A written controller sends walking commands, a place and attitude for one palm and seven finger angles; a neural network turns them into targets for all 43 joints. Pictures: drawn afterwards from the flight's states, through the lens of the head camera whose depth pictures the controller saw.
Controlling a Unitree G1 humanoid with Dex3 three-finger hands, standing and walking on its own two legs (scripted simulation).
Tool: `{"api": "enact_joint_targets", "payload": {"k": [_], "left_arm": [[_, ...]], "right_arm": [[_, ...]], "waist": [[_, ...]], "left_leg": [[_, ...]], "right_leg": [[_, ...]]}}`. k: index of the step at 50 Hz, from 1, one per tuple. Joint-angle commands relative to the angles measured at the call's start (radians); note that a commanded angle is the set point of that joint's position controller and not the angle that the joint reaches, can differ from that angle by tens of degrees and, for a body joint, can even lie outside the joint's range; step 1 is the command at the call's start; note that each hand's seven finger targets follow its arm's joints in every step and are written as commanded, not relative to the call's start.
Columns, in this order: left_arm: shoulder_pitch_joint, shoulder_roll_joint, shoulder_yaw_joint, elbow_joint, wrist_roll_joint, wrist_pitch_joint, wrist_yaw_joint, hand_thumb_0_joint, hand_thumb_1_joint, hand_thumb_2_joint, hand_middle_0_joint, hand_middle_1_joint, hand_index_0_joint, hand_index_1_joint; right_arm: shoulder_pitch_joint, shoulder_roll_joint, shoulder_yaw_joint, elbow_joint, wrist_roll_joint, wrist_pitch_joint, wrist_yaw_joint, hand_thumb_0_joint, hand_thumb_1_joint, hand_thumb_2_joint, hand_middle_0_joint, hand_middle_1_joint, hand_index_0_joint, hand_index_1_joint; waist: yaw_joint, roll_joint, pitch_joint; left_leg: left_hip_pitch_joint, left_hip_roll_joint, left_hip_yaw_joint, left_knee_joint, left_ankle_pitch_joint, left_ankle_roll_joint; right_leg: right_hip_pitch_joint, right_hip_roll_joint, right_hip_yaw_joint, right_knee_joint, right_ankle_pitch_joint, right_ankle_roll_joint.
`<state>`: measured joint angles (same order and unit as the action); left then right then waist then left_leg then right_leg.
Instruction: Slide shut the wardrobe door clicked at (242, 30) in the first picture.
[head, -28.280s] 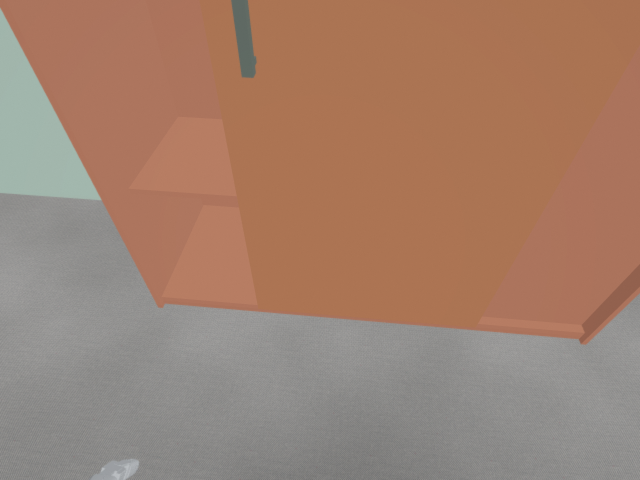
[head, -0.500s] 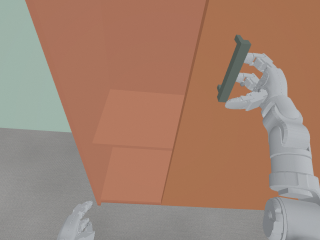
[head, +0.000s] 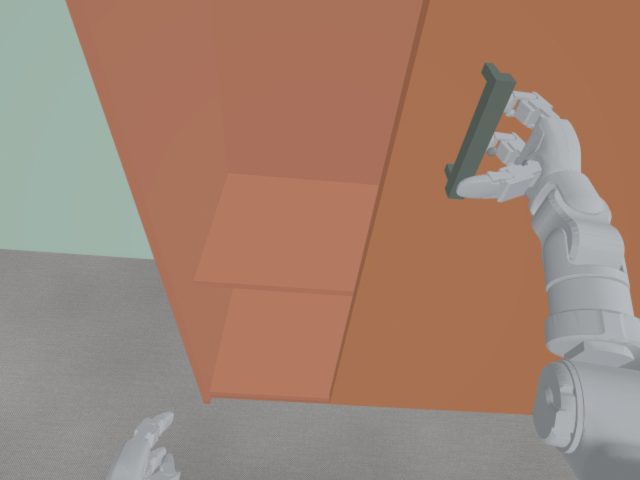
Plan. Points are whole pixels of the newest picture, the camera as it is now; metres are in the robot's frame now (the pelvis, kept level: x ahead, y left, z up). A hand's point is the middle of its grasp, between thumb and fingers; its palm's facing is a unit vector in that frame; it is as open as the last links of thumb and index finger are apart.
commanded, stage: slide the fingers in behind the handle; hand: right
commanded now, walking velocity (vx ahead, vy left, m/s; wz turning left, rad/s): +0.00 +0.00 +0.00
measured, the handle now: (471, 134) +0.48 -0.14 +0.24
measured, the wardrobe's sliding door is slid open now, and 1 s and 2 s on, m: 0.37 0.37 0.37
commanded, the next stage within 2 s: grip the handle and tug to test in 1.92 s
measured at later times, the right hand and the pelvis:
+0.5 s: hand (501, 158) +0.43 -0.16 +0.24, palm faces -0.02 +1.00 +0.00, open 13.9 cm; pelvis +0.00 -0.01 +0.00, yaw +1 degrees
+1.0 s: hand (466, 149) +0.43 -0.12 +0.24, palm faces -0.03 +1.00 -0.01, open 14.0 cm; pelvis +0.01 -0.01 +0.00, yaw +1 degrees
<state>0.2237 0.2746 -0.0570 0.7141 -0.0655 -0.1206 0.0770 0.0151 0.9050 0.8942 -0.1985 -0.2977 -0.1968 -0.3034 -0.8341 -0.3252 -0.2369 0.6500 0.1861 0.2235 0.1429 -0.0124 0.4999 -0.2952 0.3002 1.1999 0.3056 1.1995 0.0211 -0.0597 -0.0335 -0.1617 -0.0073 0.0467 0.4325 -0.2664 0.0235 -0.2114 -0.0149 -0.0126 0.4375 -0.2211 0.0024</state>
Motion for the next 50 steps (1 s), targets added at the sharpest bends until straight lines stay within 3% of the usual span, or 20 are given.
{"api": "enact_joint_targets", "payload": {"k": [1,3,5,6,7,9,12,15,18,21,25,29,31,32,34,38,40,42,46,50], "left_arm": [[-0.048,0.112,0.046,-0.117,-0.004,-0.048,0.004,0.0,0.9,0.9,-0.2,-0.3,-0.2,-0.3],[-0.038,0.116,0.045,-0.116,-0.004,-0.051,0.006,0.0,0.9,0.9,-0.2,-0.3,-0.2,-0.3],[-0.026,0.114,0.047,-0.111,-0.007,-0.058,0.007,0.0,0.9,0.9,-0.2,-0.3,-0.2,-0.3],[-0.02,0.116,0.051,-0.108,-0.006,-0.059,0.005,0.0,0.9,0.9,-0.2,-0.3,-0.2,-0.3],[-0.021,0.116,0.048,-0.115,-0.006,-0.062,0.003,0.0,0.9,0.9,-0.2,-0.3,-0.2,-0.3],[-0.017,0.114,0.05,-0.117,-0.007,-0.069,0.001,0.0,0.9,0.9,-0.2,-0.3,-0.2,-0.3],[-0.018,0.117,0.052,-0.125,-0.006,-0.073,-0.004,0.0,0.9,0.9,-0.2,-0.3,-0.2,-0.3],[-0.03,0.115,0.052,-0.138,-0.008,-0.08,-0.009,0.0,0.9,0.9,-0.2,-0.3,-0.2,-0.3],[-0.036,0.114,0.051,-0.143,-0.01,-0.083,-0.011,0.0,0.9,0.9,-0.2,-0.3,-0.2,-0.3],[-0.049,0.115,0.055,-0.153,-0.007,-0.084,-0.013,0.0,0.9,0.9,-0.2,-0.3,-0.2,-0.3],[-0.075,0.101,0.05,-0.162,-0.01,-0.094,-0.019,0.0,0.9,0.9,-0.2,-0.3,-0.2,-0.3],[-0.088,0.104,0.046,-0.14,-0.014,-0.083,-0.011,0.0,0.9,0.9,-0.2,-0.3,-0.2,-0.3],[-0.089,0.107,0.046,-0.131,-0.011,-0.077,-0.007,0.0,0.9,0.9,-0.2,-0.3,-0.2,-0.3],[-0.097,0.102,0.042,-0.132,-0.012,-0.074,-0.006,0.0,0.9,0.9,-0.2,-0.3,-0.2,-0.3],[-0.095,0.093,0.043,-0.134,-0.011,-0.075,-0.007,0.0,0.9,0.9,-0.2,-0.3,-0.2,-0.3],[-0.099,0.09,0.043,-0.131,-0.002,-0.074,-0.012,0.0,0.9,0.9,-0.2,-0.3,-0.2,-0.3],[-0.1,0.089,0.04,-0.13,0.0,-0.068,-0.013,0.0,0.9,0.9,-0.2,-0.3,-0.2,-0.3],[-0.1,0.089,0.039,-0.13,0.003,-0.057,-0.017,0.0,0.9,0.9,-0.2,-0.3,-0.2,-0.3],[-0.113,0.078,0.037,-0.153,0.009,-0.03,-0.027,0.0,0.9,0.9,-0.2,-0.3,-0.2,-0.3],[-0.127,0.074,0.042,-0.176,0.005,-0.018,-0.03,0.0,0.9,0.9,-0.2,-0.3,-0.2,-0.3]], "right_arm": [[-0.55,-0.259,-0.069,-0.144,-0.006,-0.104,-0.004,0.0,0.5,-0.3,0.3,1.2,0.3,1.2],[-0.565,-0.283,-0.086,-0.108,-0.009,-0.11,0.001,0.0,0.5,-0.3,0.3,1.2,0.3,1.2],[-0.614,-0.251,-0.053,-0.098,-0.01,-0.122,0.011,0.0,0.5,-0.3,0.3,1.2,0.3,1.2],[-0.578,-0.276,-0.076,-0.083,-0.012,-0.129,0.01,0.0,0.5,-0.3,0.3,1.2,0.3,1.2],[-0.563,-0.271,-0.077,-0.093,-0.01,-0.132,0.012,0.0,0.5,-0.3,0.3,1.2,0.3,1.2],[-0.572,-0.261,-0.069,-0.111,-0.009,-0.14,0.017,0.0,0.5,-0.3,0.3,1.2,0.3,1.2],[-0.517,-0.262,-0.085,-0.134,0.002,-0.149,0.021,0.0,0.5,-0.3,0.3,1.2,0.3,1.2],[-0.483,-0.27,-0.095,-0.18,0.002,-0.15,0.025,0.0,0.5,-0.3,0.3,1.2,0.3,1.2],[-0.482,-0.241,-0.069,-0.206,0.001,-0.143,0.02,0.0,0.5,-0.3,0.3,1.2,0.3,1.2],[-0.443,-0.254,-0.089,-0.276,0.004,-0.136,0.015,0.0,0.5,-0.3,0.3,1.2,0.3,1.2],[-0.461,-0.147,-0.007,-0.371,0.014,-0.114,0.01,0.0,0.5,-0.3,0.3,1.2,0.3,1.2],[-0.461,-0.119,0.013,-0.321,0.02,-0.066,-0.011,0.0,0.5,-0.3,0.3,1.2,0.3,1.2],[-0.462,-0.144,-0.009,-0.313,0.014,-0.05,-0.032,0.0,0.5,-0.3,0.3,1.2,0.3,1.2],[-0.482,-0.112,0.022,-0.314,0.01,-0.047,-0.038,0.0,0.5,-0.3,0.3,1.2,0.3,1.2],[-0.523,-0.071,0.06,-0.345,-0.003,-0.046,-0.049,0.0,0.5,-0.3,0.3,1.2,0.3,1.2],[-0.534,-0.06,0.048,-0.358,0.011,-0.057,-0.059,0.0,0.5,-0.3,0.3,1.2,0.3,1.2],[-0.505,-0.059,0.033,-0.323,0.016,-0.05,-0.065,0.0,0.5,-0.3,0.3,1.2,0.3,1.2],[-0.473,-0.101,-0.012,-0.31,0.008,-0.048,-0.08,0.0,0.5,-0.3,0.3,1.2,0.3,1.2],[-0.396,-0.135,-0.045,-0.346,-0.027,-0.035,-0.105,0.0,0.5,-0.3,0.3,1.2,0.3,1.2],[-0.38,-0.082,-0.003,-0.437,-0.021,-0.026,-0.094,0.0,0.5,-0.3,0.3,1.2,0.3,1.2]], "waist": [[0.007,0.107,-0.267],[0.009,0.104,-0.266],[0.024,0.074,-0.256],[0.014,0.092,-0.263],[0.007,0.063,-0.271],[0.011,0.058,-0.29],[-0.001,0.107,-0.293],[-0.013,0.07,-0.298],[-0.006,0.071,-0.257],[-0.021,0.062,-0.292],[-0.004,0.025,-0.296],[0.008,0.063,-0.215],[0.001,0.089,-0.207],[0.009,0.073,-0.205],[0.015,0.014,-0.249],[0.008,0.047,-0.327],[-0.001,0.094,-0.328],[-0.017,0.124,-0.31],[-0.047,0.081,-0.311],[-0.032,0.106,-0.315]], "left_leg": [[0.011,0.002,-0.033,-0.064,0.31,-0.006],[0.014,0.004,-0.037,-0.061,0.309,-0.007],[-0.011,0.003,-0.037,-0.064,0.299,-0.007],[-0.002,0.002,-0.037,-0.066,0.296,-0.005],[0.005,0.004,-0.037,-0.06,0.305,-0.003],[0.003,0.002,-0.036,-0.059,0.308,-0.004],[0.028,-0.001,-0.031,-0.055,0.335,-0.004],[0.028,-0.002,-0.03,-0.051,0.324,-0.002],[-0.003,-0.004,-0.028,-0.062,0.278,-0.003],[0.02,-0.005,-0.025,-0.057,0.294,0.0],[-0.009,-0.009,-0.017,-0.05,0.307,0.002],[-0.058,-0.012,-0.013,-0.067,0.225,-0.002],[-0.061,-0.011,-0.014,-0.074,0.195,-0.002],[-0.065,-0.008,-0.016,-0.071,0.194,-0.003],[-0.074,-0.007,-0.016,-0.062,0.212,0.001],[-0.031,-0.011,-0.012,-0.043,0.297,0.005],[-0.015,-0.011,-0.009,-0.036,0.322,0.003],[0.018,-0.008,-0.012,-0.036,0.357,0.001],[0.067,-0.002,-0.016,-0.028,0.423,0.004],[0.075,-0.005,-0.013,-0.029,0.465,0.0]], "right_leg": [[0.128,0.027,0.009,-0.014,0.185,-0.063],[0.11,0.028,0.008,-0.018,0.171,-0.064],[0.121,0.028,0.006,-0.016,0.165,-0.063],[0.119,0.025,0.005,-0.011,0.171,-0.064],[0.117,0.027,0.006,-0.014,0.178,-0.063],[0.135,0.027,0.005,-0.014,0.182,-0.063],[0.124,0.025,0.005,-0.015,0.2,-0.066],[0.138,0.022,0.004,-0.021,0.201,-0.061],[0.135,0.018,0.005,-0.027,0.17,-0.063],[0.159,0.015,0.004,-0.024,0.2,-0.061],[0.209,0.013,0.014,-0.021,0.229,-0.053],[0.172,0.009,0.02,-0.032,0.154,-0.051],[0.162,0.008,0.022,-0.033,0.138,-0.053],[0.165,0.01,0.023,-0.036,0.136,-0.053],[0.206,0.012,0.029,-0.027,0.164,-0.048],[0.248,0.013,0.036,-0.013,0.247,-0.041],[0.233,0.013,0.034,-0.013,0.268,-0.04],[0.194,0.016,0.023,-0.015,0.279,-0.045],[0.173,0.022,0.006,-0.014,0.331,-0.045],[0.198,0.019,0.0,-0.012,0.353,-0.051]]}}
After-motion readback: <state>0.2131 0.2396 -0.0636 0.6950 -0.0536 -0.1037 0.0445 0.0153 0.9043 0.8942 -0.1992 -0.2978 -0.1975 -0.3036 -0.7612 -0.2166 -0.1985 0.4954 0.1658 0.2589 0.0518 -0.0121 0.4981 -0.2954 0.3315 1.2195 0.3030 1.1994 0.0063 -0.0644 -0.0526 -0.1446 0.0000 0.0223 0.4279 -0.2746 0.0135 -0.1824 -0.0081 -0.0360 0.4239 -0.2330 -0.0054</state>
